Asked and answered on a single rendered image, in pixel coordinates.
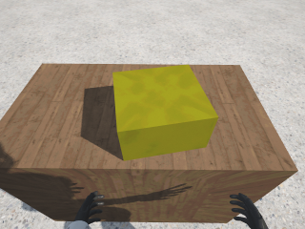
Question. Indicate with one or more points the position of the right robot hand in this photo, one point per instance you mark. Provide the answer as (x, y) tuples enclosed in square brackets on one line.
[(252, 216)]

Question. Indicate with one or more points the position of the left robot hand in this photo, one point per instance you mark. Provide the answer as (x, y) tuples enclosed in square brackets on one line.
[(85, 210)]

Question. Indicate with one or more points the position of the carton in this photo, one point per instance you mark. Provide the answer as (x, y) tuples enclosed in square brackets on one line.
[(161, 111)]

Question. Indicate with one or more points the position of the pedestal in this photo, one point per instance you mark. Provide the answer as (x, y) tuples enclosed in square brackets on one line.
[(59, 143)]

